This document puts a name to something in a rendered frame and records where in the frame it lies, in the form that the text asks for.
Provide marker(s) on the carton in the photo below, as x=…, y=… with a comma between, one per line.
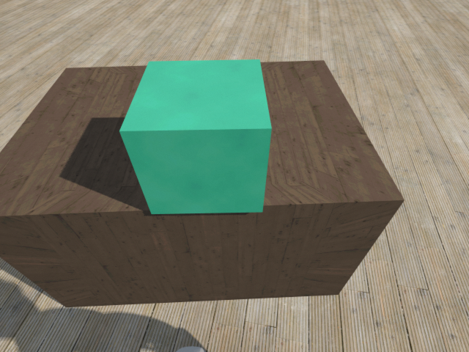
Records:
x=198, y=136

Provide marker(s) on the pedestal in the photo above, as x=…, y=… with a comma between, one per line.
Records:
x=74, y=219

